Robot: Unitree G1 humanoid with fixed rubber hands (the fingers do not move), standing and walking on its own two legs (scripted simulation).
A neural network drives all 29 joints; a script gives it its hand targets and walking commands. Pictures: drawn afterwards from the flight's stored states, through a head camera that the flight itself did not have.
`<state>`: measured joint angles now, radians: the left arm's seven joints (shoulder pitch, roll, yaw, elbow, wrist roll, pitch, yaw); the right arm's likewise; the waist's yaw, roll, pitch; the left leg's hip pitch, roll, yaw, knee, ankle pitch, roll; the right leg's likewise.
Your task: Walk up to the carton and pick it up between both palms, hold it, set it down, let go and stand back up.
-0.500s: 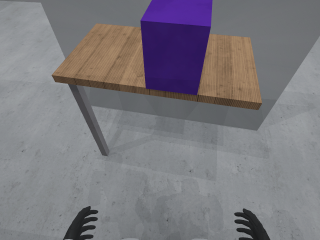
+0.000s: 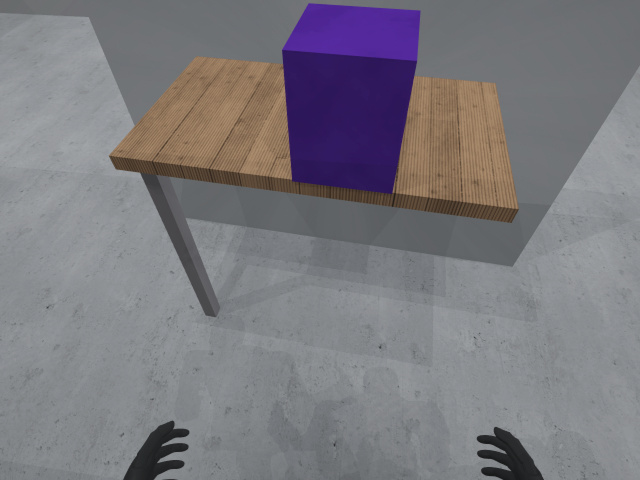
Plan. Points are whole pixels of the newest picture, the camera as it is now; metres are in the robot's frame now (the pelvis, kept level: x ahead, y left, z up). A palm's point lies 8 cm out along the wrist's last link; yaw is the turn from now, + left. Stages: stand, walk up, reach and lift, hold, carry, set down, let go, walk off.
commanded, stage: stand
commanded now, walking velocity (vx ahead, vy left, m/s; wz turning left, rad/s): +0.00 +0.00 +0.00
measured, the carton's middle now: (351, 101) +0.70 -0.04 +0.09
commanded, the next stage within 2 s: none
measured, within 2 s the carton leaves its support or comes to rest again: neither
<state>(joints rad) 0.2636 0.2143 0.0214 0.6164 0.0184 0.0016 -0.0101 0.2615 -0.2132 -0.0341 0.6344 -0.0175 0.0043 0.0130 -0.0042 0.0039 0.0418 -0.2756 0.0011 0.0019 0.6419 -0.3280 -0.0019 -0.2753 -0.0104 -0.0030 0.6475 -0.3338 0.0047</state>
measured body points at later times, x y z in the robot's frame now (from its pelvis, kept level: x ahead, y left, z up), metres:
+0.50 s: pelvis -0.01 +0.00 +0.00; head +0.00 +0.00 +0.45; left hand +0.11 +0.24 -0.10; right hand +0.11 -0.25 -0.11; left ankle +0.01 +0.12 -0.72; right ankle +0.01 -0.12 -0.72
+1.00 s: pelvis -0.01 +0.00 +0.00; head -0.01 +0.00 +0.45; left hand +0.10 +0.25 -0.10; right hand +0.10 -0.25 -0.11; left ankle +0.01 +0.12 -0.72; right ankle +0.01 -0.12 -0.72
